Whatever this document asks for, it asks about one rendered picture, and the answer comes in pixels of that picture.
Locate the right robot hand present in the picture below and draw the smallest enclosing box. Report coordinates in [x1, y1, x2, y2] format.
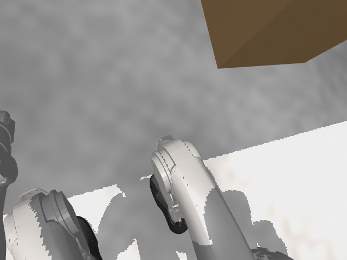
[251, 247, 294, 260]

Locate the right robot foot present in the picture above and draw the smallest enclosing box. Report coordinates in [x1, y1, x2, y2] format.
[150, 174, 188, 234]

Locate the left robot arm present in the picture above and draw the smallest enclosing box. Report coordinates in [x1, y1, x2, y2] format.
[0, 110, 18, 260]

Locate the left robot foot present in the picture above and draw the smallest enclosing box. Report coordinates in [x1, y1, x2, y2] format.
[77, 216, 102, 260]

